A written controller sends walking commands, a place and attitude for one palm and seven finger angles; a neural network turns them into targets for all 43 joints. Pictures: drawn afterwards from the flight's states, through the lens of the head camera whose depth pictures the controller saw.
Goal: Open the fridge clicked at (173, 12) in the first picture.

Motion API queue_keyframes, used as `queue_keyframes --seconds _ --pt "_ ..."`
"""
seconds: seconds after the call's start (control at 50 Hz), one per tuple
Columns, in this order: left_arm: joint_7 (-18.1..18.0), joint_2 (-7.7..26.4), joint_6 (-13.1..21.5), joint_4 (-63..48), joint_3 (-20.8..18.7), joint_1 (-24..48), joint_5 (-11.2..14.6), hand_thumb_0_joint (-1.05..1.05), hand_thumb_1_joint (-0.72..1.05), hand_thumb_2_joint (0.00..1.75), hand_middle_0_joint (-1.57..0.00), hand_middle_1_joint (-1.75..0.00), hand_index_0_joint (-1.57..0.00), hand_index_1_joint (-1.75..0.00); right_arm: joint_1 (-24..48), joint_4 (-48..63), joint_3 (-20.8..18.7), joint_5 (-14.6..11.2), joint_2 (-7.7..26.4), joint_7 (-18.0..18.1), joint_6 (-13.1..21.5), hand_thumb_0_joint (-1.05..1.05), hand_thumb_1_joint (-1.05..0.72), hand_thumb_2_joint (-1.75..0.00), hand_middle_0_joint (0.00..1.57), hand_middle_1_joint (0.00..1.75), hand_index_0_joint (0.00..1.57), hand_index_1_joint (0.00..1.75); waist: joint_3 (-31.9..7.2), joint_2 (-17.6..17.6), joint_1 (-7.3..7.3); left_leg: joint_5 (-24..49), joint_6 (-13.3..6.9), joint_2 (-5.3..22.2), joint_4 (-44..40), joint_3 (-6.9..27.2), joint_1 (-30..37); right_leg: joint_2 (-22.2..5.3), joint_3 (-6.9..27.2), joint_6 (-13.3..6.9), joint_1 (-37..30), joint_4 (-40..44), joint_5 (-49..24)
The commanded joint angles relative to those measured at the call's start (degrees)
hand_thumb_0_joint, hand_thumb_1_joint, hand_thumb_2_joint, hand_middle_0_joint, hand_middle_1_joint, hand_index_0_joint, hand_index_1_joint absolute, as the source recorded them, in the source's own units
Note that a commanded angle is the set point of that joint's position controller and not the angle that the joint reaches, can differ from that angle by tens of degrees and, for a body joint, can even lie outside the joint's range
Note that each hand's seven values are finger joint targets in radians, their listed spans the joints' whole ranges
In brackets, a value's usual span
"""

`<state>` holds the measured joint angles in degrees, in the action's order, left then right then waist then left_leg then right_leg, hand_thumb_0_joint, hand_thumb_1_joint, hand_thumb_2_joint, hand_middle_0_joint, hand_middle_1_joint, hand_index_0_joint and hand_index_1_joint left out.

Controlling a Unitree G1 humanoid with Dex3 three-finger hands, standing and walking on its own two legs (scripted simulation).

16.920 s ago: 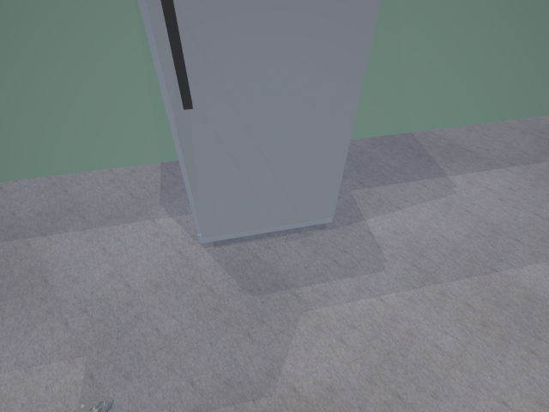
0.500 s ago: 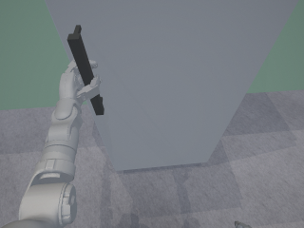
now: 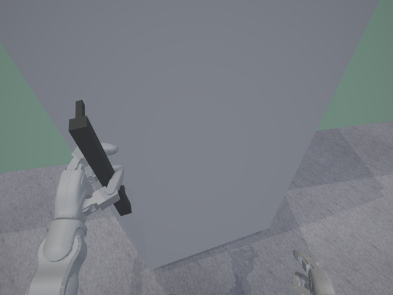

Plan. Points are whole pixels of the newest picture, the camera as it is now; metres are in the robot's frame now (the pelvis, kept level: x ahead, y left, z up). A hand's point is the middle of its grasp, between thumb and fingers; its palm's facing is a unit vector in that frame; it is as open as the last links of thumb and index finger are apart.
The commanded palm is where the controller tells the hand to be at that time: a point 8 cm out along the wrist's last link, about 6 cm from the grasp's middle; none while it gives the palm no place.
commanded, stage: walk backward, drawing the door open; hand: left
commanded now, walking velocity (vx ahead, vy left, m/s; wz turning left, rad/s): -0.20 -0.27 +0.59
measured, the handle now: (106, 166) +0.32 +0.20 +0.12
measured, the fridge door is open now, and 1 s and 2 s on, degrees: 10 40 85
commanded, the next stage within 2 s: stop walking and hold the door back in 1.80 s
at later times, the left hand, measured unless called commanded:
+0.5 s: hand (135, 233) +0.20 +0.11 +0.12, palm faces +0.45 -0.85 -0.28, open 6.9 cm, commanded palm +0.15 +0.14 +0.12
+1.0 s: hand out of the picture +0.08 -0.04 +0.12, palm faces +0.77 -0.57 -0.28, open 6.9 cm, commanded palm +0.02 -0.04 +0.12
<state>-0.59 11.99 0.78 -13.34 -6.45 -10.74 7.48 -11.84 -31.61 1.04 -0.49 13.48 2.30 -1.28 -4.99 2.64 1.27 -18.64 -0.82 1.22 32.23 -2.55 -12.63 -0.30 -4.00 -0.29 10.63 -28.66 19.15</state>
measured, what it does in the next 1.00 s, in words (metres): steps to the right, turning left: right foot, then left foot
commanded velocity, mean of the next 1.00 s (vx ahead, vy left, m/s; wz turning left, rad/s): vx -0.21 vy -0.32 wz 0.66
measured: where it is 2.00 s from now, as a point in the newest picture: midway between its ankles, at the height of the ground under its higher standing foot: outside the picture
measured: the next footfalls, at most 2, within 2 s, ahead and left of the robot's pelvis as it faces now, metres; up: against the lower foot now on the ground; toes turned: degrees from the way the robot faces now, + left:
right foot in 0.26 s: +0.17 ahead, -0.05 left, +0.00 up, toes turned +5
left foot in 0.54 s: +0.03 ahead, +0.02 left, +0.00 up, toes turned +24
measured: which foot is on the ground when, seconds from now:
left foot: down 0.00-0.32, up 0.34-0.52, down 0.54-0.80, up 0.82-0.98, down 1.00-1.00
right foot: down 0.00-0.04, up 0.06-0.24, down 0.26-0.52, up 0.54-0.76, down 0.78-1.00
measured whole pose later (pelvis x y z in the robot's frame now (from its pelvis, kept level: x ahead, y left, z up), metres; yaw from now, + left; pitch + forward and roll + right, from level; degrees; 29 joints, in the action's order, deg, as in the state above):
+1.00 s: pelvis +0.01 -0.34 -0.02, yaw +41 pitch +1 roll +1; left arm -4.1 12.5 5.2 -24.2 -8.9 -21.2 2.4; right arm -11.2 -36.7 -2.0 1.9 12.3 7.5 7.8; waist 3.2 1.8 -0.5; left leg -17.2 1.2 0.3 39.2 -6.7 -18.7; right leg -2.7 -11.8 -3.8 18.4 -39.7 20.2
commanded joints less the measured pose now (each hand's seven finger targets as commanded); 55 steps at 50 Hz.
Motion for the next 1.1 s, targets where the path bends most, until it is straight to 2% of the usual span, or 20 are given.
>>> queue_keyframes --seconds 0.0,0.06,0.22,0.28,0.32,0.38,0.46,0.48,0.5,0.52,0.56,0.62,0.72,0.8,0.86,0.94,0.96,1.0,1.02,1.08 --pt "-2.56 7.09 4.69 -15.76 -1.67 6.57 -3.24 0.0 0.9 0.9 -0.45 -1.4 -0.45 -1.4 2.08 8.81 -2.69 0.74 6.37 1.25 1.53 0.0 -0.9 -0.9 0.2 0.3 0.2 0.3 -10.86 6.99 -4.59 72.16 -4.09 3.69 -3.26 6.98 23.51 2.31 -2.15 3.63 10.9 -16.28 -34.26" --pt "-4.11 4.96 3.64 -20.24 0.44 6.57 -4.98 0.0 0.9 0.9 -0.45 -1.4 -0.45 -1.4 4.31 8.82 -2.93 2.9 5.46 -0.29 1.56 0.0 -0.9 -0.9 0.2 0.3 0.2 0.3 -6.13 12.76 -3.97 84.11 -4.48 10.46 -4.77 16.13 31.11 3.81 0.81 1.61 24.48 -19.44 8.2" --pt "-4.67 7.69 3.16 -23.24 -2.98 -4.43 -4.77 0.0 0.9 0.9 -0.45 -1.4 -0.45 -1.4 6.09 11.07 -1.62 1.31 2.51 1.0 3.54 0.0 -0.9 -0.9 0.2 0.3 0.2 0.3 -4.7 6.51 -2.31 56.52 -1.52 7.67 -3.97 12.01 12.26 1.04 2.67 0.21 1.71 4.33 -21.34" --pt "-4.78 9.01 3.25 -20.48 -5.54 -10.46 -4.71 0.0 0.9 0.9 -0.45 -1.4 -0.45 -1.4 6.39 11.46 -1.3 1.11 1.32 2.46 4.41 0.0 -0.9 -0.9 0.2 0.3 0.2 0.3 -5.93 -6.86 -0.79 0.5 0.03 -2.0 11.15 6.97 -8.17 -10.69 10.98 -2.74 -12.71 3.55 -49.56" --pt "-4.34 6.48 4.64 -15.91 -5.66 -11.58 -5.07 0.0 0.9 0.9 -0.45 -1.4 -0.45 -1.4 3.86 10.14 -3.11 -0.25 2.71 2.37 4.77 0.0 -0.9 -0.9 0.2 0.3 0.2 0.3 -7.93 -18.15 -0.02 -12.43 -0.21 -5.29 33.24 6.34 -10.93 -15.09 12.49 3.08 -8.31 8.68 -42.95" --pt "-3.82 5.21 6.07 -17.44 -3.54 -8.0 -5.8 0.0 0.9 0.9 -0.45 -1.4 -0.45 -1.4 4.18 8.42 -2.65 -0.47 1.2 2.59 4.55 0.0 -0.9 -0.9 0.2 0.3 0.2 0.3 -8.74 -15.55 -2.32 -10.08 1.35 -3.43 31.1 1.59 -6.56 -11.78 3.27 11.88 -0.95 12.8 -25.82" --pt "-4.39 5.1 5.56 -23.16 -1.33 -3.44 -6.4 0.0 0.9 0.9 -0.45 -1.4 -0.45 -1.4 4.83 6.48 -2.05 -0.13 1.6 4.4 4.57 0.0 -0.9 -0.9 0.2 0.3 0.2 0.3 -4.55 -11.97 -5.03 -8.98 0.01 -2.1 -0.78 -8.62 7.43 -3.51 -8.81 9.31 7.26 13.84 -12.1" --pt "-4.37 3.23 5.9 -23.43 0.19 -4.72 -6.19 0.0 0.9 0.9 -0.45 -1.4 -0.45 -1.4 1.64 5.88 -1.84 0.03 1.94 4.32 5.45 0.0 -0.9 -0.9 0.2 0.3 0.2 0.3 -2.5 1.14 -7.76 0.8 -2.31 1.63 -17.81 -2.94 11.41 1.19 -10.07 13.24 12.11 -4.2 -8.53" --pt "-4.73 3.47 6.59 -23.8 0.67 -6.25 -6.18 0.0 0.9 0.9 -0.45 -1.4 -0.45 -1.4 3.13 8.87 -2.04 1.44 3.51 3.74 6.95 0.0 -0.9 -0.9 0.2 0.3 0.2 0.3 0.77 22.98 -7.18 -1.2 -9.81 21.88 -28.65 26.14 1.62 4.23 -1.2 13.49 21.41 -41.37 8.21" --pt "-5.74 5.55 7.04 -21.99 -0.34 -9.65 -8.96 0.0 0.9 0.9 -0.45 -1.4 -0.45 -1.4 5.74 9.91 -1.66 3.91 2.18 3.29 6.28 0.0 -0.9 -0.9 0.2 0.3 0.2 0.3 2.36 14.22 -2.65 -7.42 -14.11 34.44 -24.89 47.03 -16.96 -3.1 17.12 4.77 15.26 -59.51 8.45" --pt "-5.04 9.18 7.17 -30.54 -2.4 -3.2 -9.61 0.0 0.9 0.9 -0.45 -1.4 -0.45 -1.4 9.14 9.24 -4.15 1.72 4.61 2.06 3.47 0.0 -0.9 -0.9 0.2 0.3 0.2 0.3 4.76 3.81 -3.04 -13.34 -11.89 27.71 -24.44 34.83 -18.6 -1.62 16.75 3.0 14.54 -52.62 4.58" --pt "-6.25 3.27 6.23 -25.44 0.76 -6.55 -8.61 0.0 0.9 0.9 -0.45 -1.4 -0.45 -1.4 7.68 6.23 -3.76 1.96 3.89 2.25 7.83 0.0 -0.9 -0.9 0.2 0.3 0.2 0.3 9.92 7.82 -0.38 -8.49 -5.55 13.77 -17.23 15.38 -18.11 0.51 5.85 4.01 10.47 -26.92 2.97" --pt "-6.01 4.59 9.24 -27.46 -0.8 -5.26 -8.07 0.0 0.9 0.9 -0.45 -1.4 -0.45 -1.4 4.55 3.66 -5.05 1.8 3.84 2.0 11.3 0.0 -0.9 -0.9 0.2 0.3 0.2 0.3 0.0 17.93 -2.4 -5.89 -0.39 4.63 -15.84 13.03 -6.03 5.87 -3.96 4.41 -1.09 6.19 5.47" --pt "-6.07 13.96 9.95 -30.32 -10.03 -2.75 -6.87 0.0 0.9 0.9 -0.45 -1.4 -0.45 -1.4 5.96 2.48 -5.33 0.47 -0.02 2.47 11.33 0.0 -0.9 -0.9 0.2 0.3 0.2 0.3 -7.29 -10.58 -2.31 -6.14 4.09 -4.65 22.7 -0.99 -6.12 -12.11 4.52 -4.83 4.97 9.96 -14.61" --pt "-4.32 9.23 9.45 -24.78 -6.0 -1.65 -7.71 0.0 0.9 0.9 -0.45 -1.4 -0.45 -1.4 8.62 1.97 -4.77 1.59 -0.03 4.14 12.91 0.0 -0.9 -0.9 0.2 0.3 0.2 0.3 -1.69 -11.15 -0.1 -14.7 2.09 -0.19 35.4 2.23 -19.63 -17.99 6.65 -10.44 -1.32 3.45 -38.64" --pt "-3.54 8.43 10.66 -24.58 -7.23 -4.58 -6.33 0.0 0.9 0.9 -0.45 -1.4 -0.45 -1.4 3.17 2.91 -2.98 2.58 -0.14 5.99 12.66 0.0 -0.9 -0.9 0.2 0.3 0.2 0.3 -3.79 -8.1 -3.21 2.91 1.8 -1.17 -3.71 -5.2 -4.22 -9.31 -4.61 -4.55 -3.83 -14.2 -47.94" --pt "-3.5 8.23 10.6 -24.18 -5.66 -4.29 -5.81 0.0 0.9 0.9 -0.45 -1.4 -0.45 -1.4 0.9 2.95 -4.02 2.61 1.8 6.43 12.58 0.0 -0.9 -0.9 0.2 0.3 0.2 0.3 -4.84 -1.7 -6.0 21.69 0.57 3.25 -12.82 1.4 12.53 -7.03 -6.44 -0.53 8.94 -26.71 -35.54" --pt "-3.08 9.07 13.08 -28.7 -5.57 -1.77 -8.43 0.0 0.9 0.9 -0.45 -1.4 -0.45 -1.4 -0.04 3.22 -4.61 4.5 4.67 4.59 13.17 0.0 -0.9 -0.9 0.2 0.3 0.2 0.3 -7.75 8.79 -3.32 66.47 -12.2 32.11 -11.67 41.64 31.32 -0.43 7.33 5.12 35.46 -45.87 16.79" --pt "-3.57 11.2 13.68 -29.04 -8.06 -0.78 -9.2 0.0 0.9 0.9 -0.45 -1.4 -0.45 -1.4 2.13 3.01 -5.05 4.24 6.36 3.26 12.96 0.0 -0.9 -0.9 0.2 0.3 0.2 0.3 -6.18 0.89 -2.89 54.44 -13.41 31.5 -11.77 34.67 28.31 -1.19 10.41 3.97 35.6 -45.88 11.47" --pt "-3.46 10.83 11.51 -28.99 -9.59 0.24 -8.68 0.0 0.9 0.9 -0.45 -1.4 -0.45 -1.4 5.5 2.43 -5.62 3.88 5.14 3.69 12.47 0.0 -0.9 -0.9 0.2 0.3 0.2 0.3 0.53 8.95 -2.11 35.76 -9.4 22.97 -12.56 23.36 13.77 -3.45 10.46 4.9 30.61 -39.27 3.51"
